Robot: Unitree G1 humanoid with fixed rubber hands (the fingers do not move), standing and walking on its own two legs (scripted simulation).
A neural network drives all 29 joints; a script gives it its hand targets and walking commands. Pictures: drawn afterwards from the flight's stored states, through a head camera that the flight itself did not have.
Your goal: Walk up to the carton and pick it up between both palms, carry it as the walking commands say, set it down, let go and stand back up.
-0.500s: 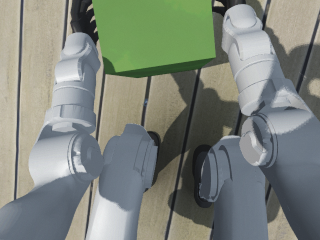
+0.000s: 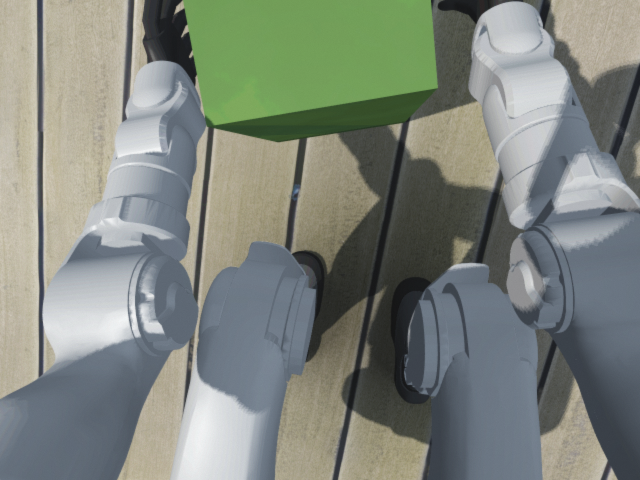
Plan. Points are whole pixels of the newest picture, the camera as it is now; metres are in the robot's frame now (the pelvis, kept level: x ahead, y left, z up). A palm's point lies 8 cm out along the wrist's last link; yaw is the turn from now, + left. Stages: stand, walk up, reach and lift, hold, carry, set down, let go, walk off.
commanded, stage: set down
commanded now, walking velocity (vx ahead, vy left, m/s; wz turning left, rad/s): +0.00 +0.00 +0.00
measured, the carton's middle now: (323, 59) +0.52 +0.06 -0.24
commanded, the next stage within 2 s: let go in 1.62 s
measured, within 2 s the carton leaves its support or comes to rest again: neither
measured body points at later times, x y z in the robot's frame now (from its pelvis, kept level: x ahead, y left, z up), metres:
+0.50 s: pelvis +0.00 +0.01 +0.02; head +0.35 +0.00 +0.29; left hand +0.51 +0.23 -0.13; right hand +0.58 -0.13 -0.14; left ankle +0.12 +0.11 -0.34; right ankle +0.09 -0.09 -0.34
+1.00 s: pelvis +0.02 +0.01 +0.13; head +0.34 +0.00 +0.44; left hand +0.51 +0.24 +0.02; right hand +0.59 -0.13 +0.01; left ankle +0.12 +0.11 -0.34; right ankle +0.09 -0.09 -0.34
